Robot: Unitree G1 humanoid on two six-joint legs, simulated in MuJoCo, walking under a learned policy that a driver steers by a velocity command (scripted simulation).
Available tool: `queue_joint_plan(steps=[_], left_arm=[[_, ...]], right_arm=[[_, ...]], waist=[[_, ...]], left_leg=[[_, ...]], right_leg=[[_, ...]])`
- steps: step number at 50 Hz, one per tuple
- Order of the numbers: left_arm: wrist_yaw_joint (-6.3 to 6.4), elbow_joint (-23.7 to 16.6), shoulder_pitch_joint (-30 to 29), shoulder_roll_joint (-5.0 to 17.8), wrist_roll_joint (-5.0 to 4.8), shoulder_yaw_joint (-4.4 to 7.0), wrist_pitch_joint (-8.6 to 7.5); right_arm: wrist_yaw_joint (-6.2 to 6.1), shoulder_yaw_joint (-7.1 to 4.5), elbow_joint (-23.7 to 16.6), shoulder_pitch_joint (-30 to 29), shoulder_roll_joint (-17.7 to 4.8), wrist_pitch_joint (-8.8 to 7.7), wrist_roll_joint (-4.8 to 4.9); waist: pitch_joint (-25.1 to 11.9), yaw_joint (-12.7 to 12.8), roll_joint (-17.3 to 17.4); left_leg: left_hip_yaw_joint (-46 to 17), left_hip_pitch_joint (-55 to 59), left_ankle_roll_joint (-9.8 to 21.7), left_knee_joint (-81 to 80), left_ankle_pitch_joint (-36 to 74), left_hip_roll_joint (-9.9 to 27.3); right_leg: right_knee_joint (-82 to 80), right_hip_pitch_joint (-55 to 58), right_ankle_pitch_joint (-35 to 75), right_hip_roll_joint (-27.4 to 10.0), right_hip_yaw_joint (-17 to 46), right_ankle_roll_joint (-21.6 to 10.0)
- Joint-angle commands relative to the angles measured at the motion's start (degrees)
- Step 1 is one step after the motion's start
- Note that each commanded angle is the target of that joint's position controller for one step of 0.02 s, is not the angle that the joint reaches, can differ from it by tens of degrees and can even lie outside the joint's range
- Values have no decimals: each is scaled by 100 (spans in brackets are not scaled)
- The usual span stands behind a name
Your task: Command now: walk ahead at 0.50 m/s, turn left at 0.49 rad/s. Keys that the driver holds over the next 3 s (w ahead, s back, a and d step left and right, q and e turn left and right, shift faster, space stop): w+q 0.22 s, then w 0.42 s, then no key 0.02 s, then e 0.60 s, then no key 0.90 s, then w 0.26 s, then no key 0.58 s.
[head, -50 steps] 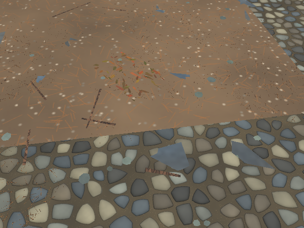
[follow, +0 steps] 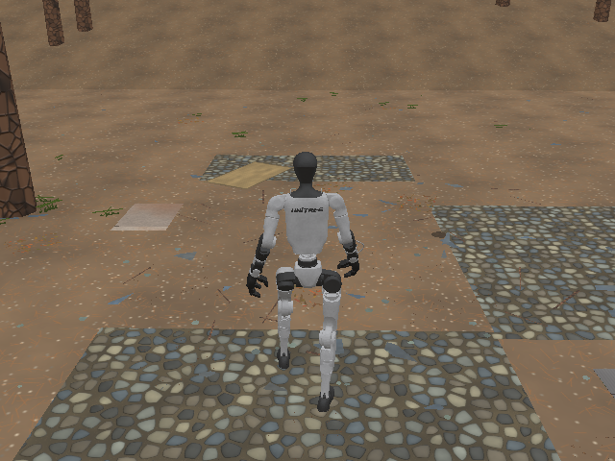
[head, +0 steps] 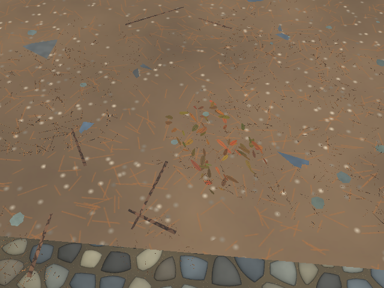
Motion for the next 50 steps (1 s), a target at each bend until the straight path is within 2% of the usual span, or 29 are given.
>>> queue_joint_plan(steps=[1, 3, 4, 5, 6, 7, 8, 9, 10, 11, 14, 19, 24, 27, 28, 29, 30, 31, 32, 33, 34, 35, 36, 38, 40, 42, 45, 48, 50], left_arm=[[76, -205, 46, 1094, -63, 270, 119], [146, -274, -95, 1242, -60, 303, 225], [183, -323, -183, 1206, -73, 270, 249], [184, -466, 0, 873, 82, 133, 173], [66, -732, 356, 229, 104, -83, -35], [-44, -784, -265, 808, -90, 32, -274], [-88, -954, -717, 898, -251, 47, -377], [-54, -958, -785, 796, -169, 22, -413], [-12, -910, -797, 862, -16, 73, -377], [-18, -905, -690, 862, 31, 96, -304], [-19, -854, -501, 654, 83, 63, -112], [-57, -1071, -1483, 395, 60, -66, -120], [-181, -1277, -2108, 553, -27, -37, -211], [-239, -1275, -1892, 685, -19, 17, -256], [-232, -1197, -1564, 774, -16, 67, -268], [-204, -999, -888, 943, 4, 167, -276], [-172, -843, 55, 1222, 73, 245, -277], [-166, -685, 702, 1693, 106, 384, -224], [-210, -581, 868, 1253, -52, 271, -197], [-182, -668, 378, 973, -68, 173, -173], [-163, -778, -112, 871, 0, 115, -127], [-177, -811, -427, 749, 41, 58, -102], [-184, -826, -559, 647, 71, 13, -112], [-179, -758, -638, 624, 61, -2, -121], [-108, -695, -632, 928, 45, 101, -82], [-33, -657, -584, 1121, -31, 185, 28], [51, -577, -390, 1129, -128, 215, 195], [114, -544, -269, 1114, -145, 238, 349], [153, -613, -363, 1094, -148, 250, 428]], right_arm=[[124, -112, -746, -637, -460, -87, 16], [126, -299, -653, 205, -791, -49, 25], [58, -490, -435, 1157, -1122, -38, 40], [-86, -668, -306, 1937, -1694, 33, 40], [-77, -671, -475, 1624, -1955, -18, 64], [-56, -526, -522, 1758, -1435, -50, -2], [-67, -457, -517, 1579, -1166, -90, -39], [-62, -418, -562, 1205, -1056, -118, -29], [-84, -360, -647, 867, -849, -127, -37], [-109, -329, -751, 695, -800, -124, -98], [-180, -334, -732, 694, -860, -163, -78], [-281, -339, -498, 1072, -979, -149, -45], [-271, -351, -228, 1507, -1039, -121, -8], [-312, -385, -147, 1516, -1095, -47, -22], [-320, -391, -163, 1415, -1119, -22, -24], [-320, -355, -190, 1330, -1046, 2, -43], [-323, -250, -306, 1303, -834, 11, -115], [-301, -111, -335, 2156, -365, -86, -54], [-277, -112, -290, 2049, -573, -165, -4], [-259, -223, -406, 1432, -980, -195, 92], [-272, -214, -530, 980, -996, -211, 31], [-289, -233, -585, 762, -953, -215, -95], [-304, -258, -587, 844, -905, -192, -175], [-330, -201, -532, 1135, -609, -124, -190], [-385, -159, -593, 1017, -493, -79, -185], [-417, -143, -641, 770, -479, -32, -188], [-425, -154, -746, 268, -498, 34, -144], [-391, -181, -884, -154, -560, 31, -116], [-353, -237, -891, -119, -682, -30, -111]], waist=[[295, -66, -505], [-328, -583, -733], [-821, -1099, -602], [-1451, -1271, 307], [-2117, -659, 1412], [-2249, -1098, 606], [-1463, -1074, 342], [-872, -759, -282], [-631, -561, -299], [-497, -388, -144], [-364, -247, -83], [-109, -657, 139], [127, -905, 228], [100, -709, 368], [-63, -505, 418], [-507, -151, 330], [-1337, 244, 1], [-2192, 58, -1478], [-2250, 196, -1727], [-1221, 215, -1162], [-679, 67, -669], [-284, -114, -431], [-276, -316, -487], [-424, -534, -646], [-508, -555, -705], [-637, -493, -684], [-651, -312, -739], [-559, -192, -808], [-540, -265, -886]], left_leg=[[387, -148, 246, -201, -762, -238], [710, 1096, 514, -178, -1272, -709], [622, 2534, 750, -571, -938, -903], [-1030, 4361, 1160, -577, -737, 150], [-4447, 6075, 2374, -1507, -1804, 1413], [-4485, 6164, 2136, -1951, -2073, 1375], [-3560, 5530, 1871, -1950, -1725, 1170], [-2869, 4564, 1679, -1986, -1043, 911], [-2388, 3899, 1565, -2065, -464, 704], [-2192, 3412, 1557, -2199, -106, 568], [-1593, 2760, 1580, -2443, 700, 438], [-811, 2480, 1126, -2504, 319, 13], [-1235, 3309, 1054, -2242, -222, 476], [-1422, 3881, 906, -1856, 478, 736], [-1344, 3919, 820, -1500, 1285, 651], [-1116, 3795, 687, -711, 2045, 360], [-858, 2983, 487, 706, 1313, 29], [-412, 745, -19, 2964, -1409, -919], [-888, -232, -32, 3636, -3548, -996], [-884, -667, -24, 3968, -3229, -667], [-590, -512, -47, 3781, -2773, -389], [-450, -283, -110, 3431, -2561, -242], [-435, 129, -163, 3099, -2462, -99], [-322, 630, -335, 2486, -2351, -115], [-211, 738, -482, 1812, -2057, -243], [-199, 922, -542, 1189, -1474, -360], [-282, 1087, -592, 437, -808, -526], [-400, 1124, -590, -111, -893, -634], [-482, 1331, -514, -582, -1058, -679]], right_leg=[[438, 269, 4327, -1900, 245, -678], [1811, 218, 6123, -1809, 68, -506], [3095, -402, 5860, -1579, -75, -302], [4967, -1976, 3429, -1245, -98, -52], [6928, -4375, -1366, 106, 833, 274], [7150, -5002, -1268, -208, 1867, 91], [6901, -5234, -824, -447, 1791, -46], [6294, -5023, -411, -706, 1742, -59], [5775, -4656, -196, -883, 1717, -6], [5604, -4309, -52, -955, 1728, 54], [4942, -4083, 339, -998, 1511, 336], [2796, -3762, 2307, -768, 1300, 440], [1926, -3974, 2398, -611, 1384, 175], [1719, -3846, 1684, -537, 1359, -98], [1626, -3362, 1499, -398, 1216, -214], [1527, -2381, 1654, -287, 1084, -384], [1796, -767, 1903, -978, 1783, -734], [1543, 1474, 900, -2272, 4275, -1695], [684, 1700, -395, -2488, 5634, -1779], [589, 905, -342, -2381, 4882, -1508], [581, -8, 731, -2143, 4114, -1360], [555, -801, 2132, -1914, 3531, -1335], [560, -1230, 3292, -1713, 3108, -1284], [531, -1575, 4682, -1446, 2559, -1316], [537, -1674, 5350, -1359, 2279, -1382], [611, -1726, 5169, -1232, 2122, -1280], [738, -1723, 4375, -1126, 2209, -1089], [975, -1575, 3553, -1171, 2626, -1026], [1234, -1472, 2958, -1163, 3029, -945]])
